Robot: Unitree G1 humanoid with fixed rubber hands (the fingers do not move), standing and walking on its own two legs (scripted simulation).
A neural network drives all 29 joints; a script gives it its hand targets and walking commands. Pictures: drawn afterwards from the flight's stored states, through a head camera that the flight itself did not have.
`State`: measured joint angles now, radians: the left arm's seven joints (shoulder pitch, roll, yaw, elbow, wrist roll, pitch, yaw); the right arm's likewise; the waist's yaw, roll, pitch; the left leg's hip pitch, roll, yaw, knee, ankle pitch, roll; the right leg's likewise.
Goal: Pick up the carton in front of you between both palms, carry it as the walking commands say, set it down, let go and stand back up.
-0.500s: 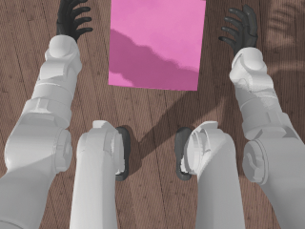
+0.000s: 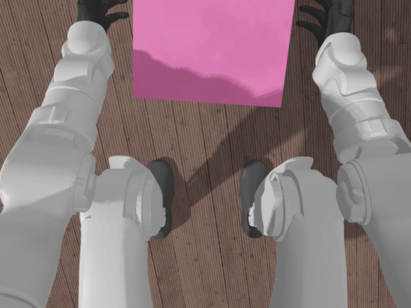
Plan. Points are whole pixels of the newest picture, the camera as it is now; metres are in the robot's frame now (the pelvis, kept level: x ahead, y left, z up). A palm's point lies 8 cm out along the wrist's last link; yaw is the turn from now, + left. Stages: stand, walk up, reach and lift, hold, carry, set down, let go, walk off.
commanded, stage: reach and lift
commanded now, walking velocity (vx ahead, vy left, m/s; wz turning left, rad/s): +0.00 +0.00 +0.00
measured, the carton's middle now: (209, 45) +0.50 +0.01 -0.25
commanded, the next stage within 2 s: none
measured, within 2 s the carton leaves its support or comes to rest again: leaves its support in 0.58 s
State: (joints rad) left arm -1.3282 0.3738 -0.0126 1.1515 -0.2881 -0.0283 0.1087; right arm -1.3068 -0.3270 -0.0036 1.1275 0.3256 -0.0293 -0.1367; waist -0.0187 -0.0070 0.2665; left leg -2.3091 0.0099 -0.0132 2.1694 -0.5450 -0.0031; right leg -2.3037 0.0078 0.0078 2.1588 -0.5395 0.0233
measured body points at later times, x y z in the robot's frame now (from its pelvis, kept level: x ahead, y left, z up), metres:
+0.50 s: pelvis -0.01 +0.00 +0.00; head +0.35 +0.01 +0.26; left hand +0.53 +0.16 -0.18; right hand +0.53 -0.15 -0.18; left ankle +0.11 +0.12 -0.34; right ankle +0.12 -0.12 -0.34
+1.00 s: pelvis +0.00 -0.01 +0.08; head +0.25 +0.01 +0.45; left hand +0.49 +0.17 +0.00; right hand +0.50 -0.14 +0.00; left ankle +0.11 +0.12 -0.34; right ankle +0.12 -0.13 -0.34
